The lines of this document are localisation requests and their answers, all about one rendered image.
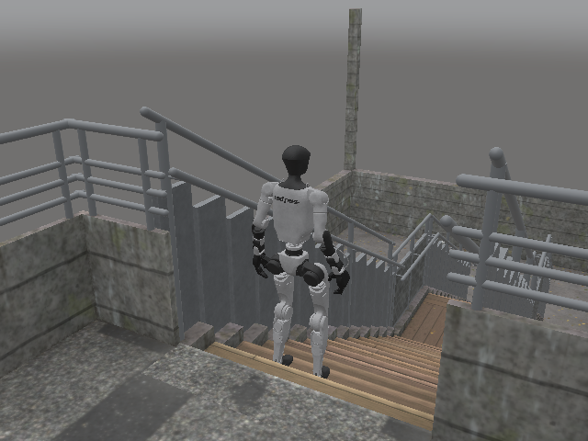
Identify right robot upper arm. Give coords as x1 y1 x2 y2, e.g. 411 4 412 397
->
309 188 329 243

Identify robot right shin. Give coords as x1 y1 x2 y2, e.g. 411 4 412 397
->
311 316 329 377

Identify robot left hand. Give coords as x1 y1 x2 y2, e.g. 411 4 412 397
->
253 253 270 278

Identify left robot upper arm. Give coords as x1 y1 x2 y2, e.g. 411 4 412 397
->
253 182 280 229

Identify robot left shin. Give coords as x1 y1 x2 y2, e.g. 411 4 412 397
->
273 303 291 364

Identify right robot forearm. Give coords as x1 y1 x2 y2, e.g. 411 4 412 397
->
320 231 345 275

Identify robot shin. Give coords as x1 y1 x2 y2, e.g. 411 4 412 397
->
311 316 329 377
273 303 291 364

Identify robot right hand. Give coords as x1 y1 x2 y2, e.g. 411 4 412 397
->
328 270 350 295

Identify left robot forearm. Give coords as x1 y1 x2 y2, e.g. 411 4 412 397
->
252 225 266 255

